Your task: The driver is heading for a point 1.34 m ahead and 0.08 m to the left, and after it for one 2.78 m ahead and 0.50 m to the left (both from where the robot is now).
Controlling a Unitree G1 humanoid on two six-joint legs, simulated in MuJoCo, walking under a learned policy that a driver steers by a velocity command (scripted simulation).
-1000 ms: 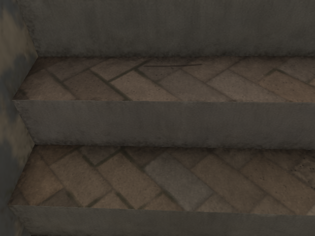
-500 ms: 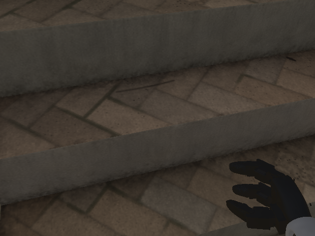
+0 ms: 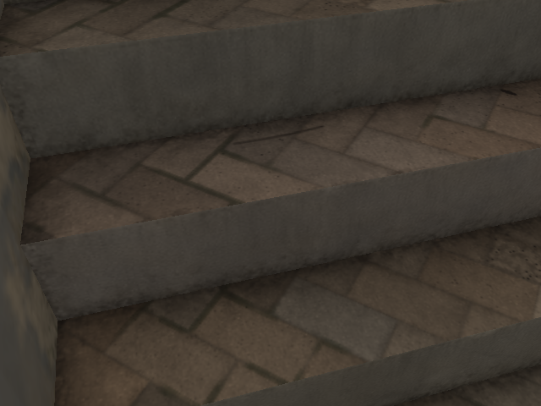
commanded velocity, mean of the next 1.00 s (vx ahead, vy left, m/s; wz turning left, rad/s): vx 0.87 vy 0.00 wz -0.01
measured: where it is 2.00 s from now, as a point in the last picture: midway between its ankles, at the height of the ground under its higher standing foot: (413, 401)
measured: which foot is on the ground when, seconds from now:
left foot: up 0.00-0.28, down 0.30-0.68, up 0.70-1.00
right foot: down 0.00-0.28, up 0.30-0.68, down 0.70-1.00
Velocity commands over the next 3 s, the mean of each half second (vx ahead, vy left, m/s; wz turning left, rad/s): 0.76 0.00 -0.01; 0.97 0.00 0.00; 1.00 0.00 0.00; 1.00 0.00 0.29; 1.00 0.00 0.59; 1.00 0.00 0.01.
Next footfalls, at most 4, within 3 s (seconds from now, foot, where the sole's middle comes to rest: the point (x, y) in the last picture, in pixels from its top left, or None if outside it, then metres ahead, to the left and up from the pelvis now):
0.30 left None -0.06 0.12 -0.75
0.70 right None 0.14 -0.18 -0.76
1.14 left None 0.34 0.04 -0.54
1.66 right None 0.41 -0.29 -0.55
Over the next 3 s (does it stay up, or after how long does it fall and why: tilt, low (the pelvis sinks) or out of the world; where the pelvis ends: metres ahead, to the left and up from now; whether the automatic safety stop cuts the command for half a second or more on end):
stays up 0.94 0.03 0.73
